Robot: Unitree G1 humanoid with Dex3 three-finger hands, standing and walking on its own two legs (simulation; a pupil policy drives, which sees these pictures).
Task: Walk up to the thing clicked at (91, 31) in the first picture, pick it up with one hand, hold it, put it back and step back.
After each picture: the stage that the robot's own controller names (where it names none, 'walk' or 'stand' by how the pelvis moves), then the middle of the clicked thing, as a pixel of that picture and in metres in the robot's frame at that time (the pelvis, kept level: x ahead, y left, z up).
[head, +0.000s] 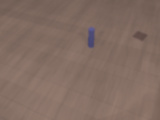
stand; (91, 38) +1.41 -0.09 -0.65
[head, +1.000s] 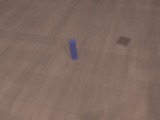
walk; (73, 49) +1.27 +0.19 -0.64
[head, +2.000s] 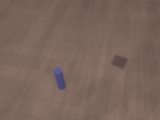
walk; (60, 79) +0.81 +0.26 -0.64
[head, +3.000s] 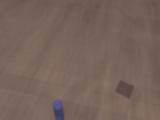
walk; (58, 112) +0.54 +0.17 -0.64
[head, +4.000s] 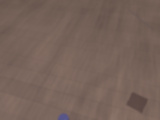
stand; out of the picture +0.46 +0.17 -0.65
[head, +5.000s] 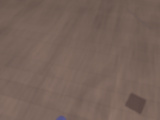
stand; out of the picture +0.43 +0.18 -0.65
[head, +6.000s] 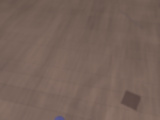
stand; out of the picture +0.44 +0.19 -0.66
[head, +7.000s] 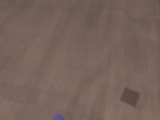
stand; out of the picture +0.45 +0.20 -0.66
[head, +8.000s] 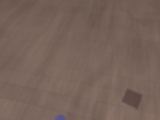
stand; out of the picture +0.44 +0.19 -0.66
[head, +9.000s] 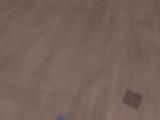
stand; out of the picture +0.44 +0.19 -0.66
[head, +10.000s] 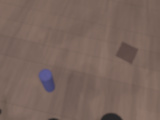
go down; (47, 81) +0.49 +0.17 -0.48
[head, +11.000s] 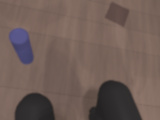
go down; (23, 49) +0.54 +0.20 -0.28
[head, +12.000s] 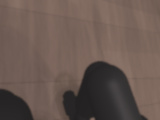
close in; out of the picture +0.53 +0.25 -0.18
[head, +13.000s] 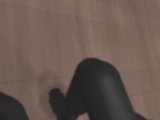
close; out of the picture +0.52 +0.27 -0.17
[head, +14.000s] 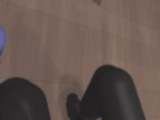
lift; out of the picture +0.41 +0.23 -0.14
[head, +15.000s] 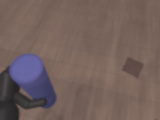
lift; (39, 86) +0.32 +0.15 +0.05
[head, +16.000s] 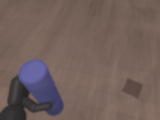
hold; (45, 92) +0.31 +0.13 +0.05
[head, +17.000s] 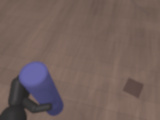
hold; (46, 93) +0.31 +0.14 +0.04
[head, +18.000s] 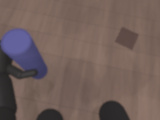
crouch; (30, 59) +0.42 +0.16 -0.03
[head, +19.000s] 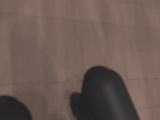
lower; out of the picture +0.53 +0.21 -0.09
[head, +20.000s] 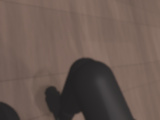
lower; out of the picture +0.49 +0.26 -0.18
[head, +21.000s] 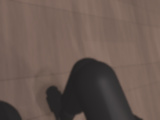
lower; out of the picture +0.49 +0.26 -0.18
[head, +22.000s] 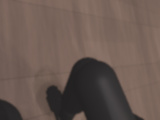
lower; out of the picture +0.49 +0.26 -0.18
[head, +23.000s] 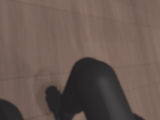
lower; out of the picture +0.49 +0.26 -0.18
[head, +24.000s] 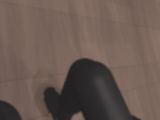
open; out of the picture +0.50 +0.24 -0.19
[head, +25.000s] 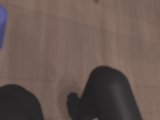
stand; out of the picture +0.50 +0.21 -0.20
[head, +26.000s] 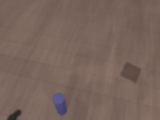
stand; (60, 105) +0.45 +0.13 -0.54
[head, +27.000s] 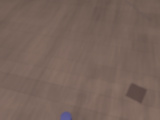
stand; out of the picture +0.44 +0.13 -0.60
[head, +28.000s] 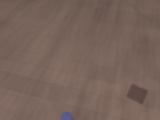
stand; out of the picture +0.44 +0.13 -0.60
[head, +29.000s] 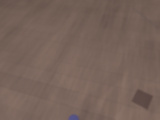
stand; out of the picture +0.45 +0.12 -0.65
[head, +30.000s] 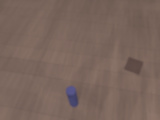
walk; (72, 97) +0.54 +0.12 -0.63
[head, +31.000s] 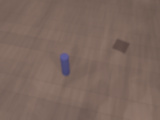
walk; (65, 65) +0.81 +0.13 -0.63
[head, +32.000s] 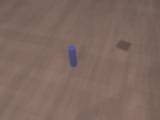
stand; (72, 56) +1.10 +0.16 -0.64
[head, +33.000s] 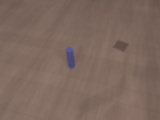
stand; (70, 58) +1.08 +0.15 -0.66
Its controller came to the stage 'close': yes
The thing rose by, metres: 0.68
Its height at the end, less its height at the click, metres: +0.00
